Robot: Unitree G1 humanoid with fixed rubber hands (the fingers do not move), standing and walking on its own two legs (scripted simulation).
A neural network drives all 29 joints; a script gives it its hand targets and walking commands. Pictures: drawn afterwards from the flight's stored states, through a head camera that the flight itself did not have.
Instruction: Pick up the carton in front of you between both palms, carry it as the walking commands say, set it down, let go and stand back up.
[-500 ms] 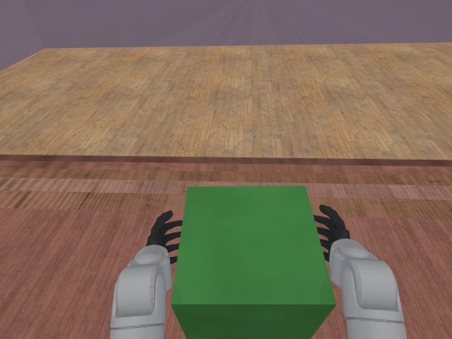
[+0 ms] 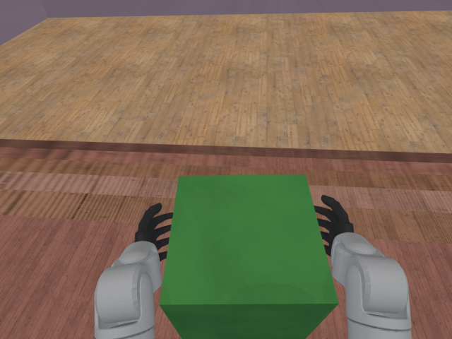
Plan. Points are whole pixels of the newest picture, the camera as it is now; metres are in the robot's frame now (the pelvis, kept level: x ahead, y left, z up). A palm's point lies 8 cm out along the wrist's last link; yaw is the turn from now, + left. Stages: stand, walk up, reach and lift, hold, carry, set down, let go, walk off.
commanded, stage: carry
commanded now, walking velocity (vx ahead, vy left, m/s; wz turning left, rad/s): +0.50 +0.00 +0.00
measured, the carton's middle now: (242, 264) +0.27 +0.01 +0.02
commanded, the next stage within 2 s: none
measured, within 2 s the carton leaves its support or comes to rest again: neither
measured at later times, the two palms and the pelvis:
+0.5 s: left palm (181, 121) +0.60 +0.15 +0.09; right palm (308, 119) +0.59 -0.15 +0.10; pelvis +0.32 +0.02 +0.00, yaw -2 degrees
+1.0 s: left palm (210, 52) +0.99 +0.11 +0.10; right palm (299, 50) +0.99 -0.19 +0.10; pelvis +0.62 -0.03 -0.01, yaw -2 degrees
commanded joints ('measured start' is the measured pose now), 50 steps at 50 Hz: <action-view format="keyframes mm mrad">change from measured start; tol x32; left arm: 1 -443 -876 -728 -45 -420 -3 -290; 50 -1151 -945 -564 311 -459 -30 -226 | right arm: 1 -362 913 698 -2 347 -1 227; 50 -1115 978 581 339 429 -19 179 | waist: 1 -20 -164 -109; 6 -68 318 -313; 28 -10 157 -163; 31 28 -363 -361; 50 -40 -161 -361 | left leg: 1 180 -62 98 -116 141 21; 4 639 -59 88 -160 46 30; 6 842 373 -719 -439 -177 229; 25 633 174 -59 -364 408 134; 28 588 141 35 -63 665 82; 31 -6 -139 -62 686 -286 0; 33 -98 -41 -200 849 -239 56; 44 -233 -3 -115 428 -54 40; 50 211 -114 23 121 242 103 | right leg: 1 12 -184 35 43 777 -71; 8 -656 -35 175 1085 -67 -26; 25 -607 5 -25 347 301 -55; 29 -104 92 -80 264 204 -76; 31 226 -339 766 32 55 -247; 50 17 -123 24 385 1094 -138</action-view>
